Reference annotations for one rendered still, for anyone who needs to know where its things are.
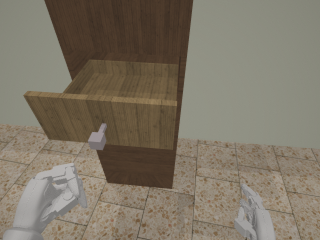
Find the robot left forearm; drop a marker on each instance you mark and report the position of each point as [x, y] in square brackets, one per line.
[17, 233]

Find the handle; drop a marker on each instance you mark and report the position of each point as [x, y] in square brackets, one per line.
[97, 140]

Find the cabinet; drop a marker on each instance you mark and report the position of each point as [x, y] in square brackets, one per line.
[145, 31]

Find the drawer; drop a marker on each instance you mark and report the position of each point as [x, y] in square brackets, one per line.
[136, 100]

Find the robot right hand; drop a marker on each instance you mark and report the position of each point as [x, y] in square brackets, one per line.
[259, 225]

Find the robot left hand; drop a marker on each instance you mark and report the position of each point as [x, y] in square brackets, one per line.
[33, 211]

